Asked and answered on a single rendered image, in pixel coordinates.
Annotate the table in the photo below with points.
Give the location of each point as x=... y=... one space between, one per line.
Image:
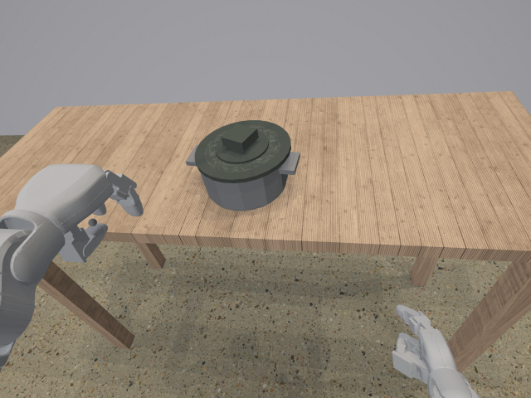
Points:
x=430 y=176

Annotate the left robot hand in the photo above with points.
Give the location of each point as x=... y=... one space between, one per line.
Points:
x=68 y=193

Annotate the knob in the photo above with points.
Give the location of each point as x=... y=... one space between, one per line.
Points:
x=240 y=137

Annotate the right robot forearm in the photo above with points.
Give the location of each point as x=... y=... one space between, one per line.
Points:
x=448 y=383

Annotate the left robot forearm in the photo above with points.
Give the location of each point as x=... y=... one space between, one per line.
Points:
x=28 y=244

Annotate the right robot hand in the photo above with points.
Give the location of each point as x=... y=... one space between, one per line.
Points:
x=418 y=358

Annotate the lid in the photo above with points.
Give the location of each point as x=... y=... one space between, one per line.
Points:
x=228 y=165

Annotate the pot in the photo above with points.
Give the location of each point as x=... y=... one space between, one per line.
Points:
x=245 y=196

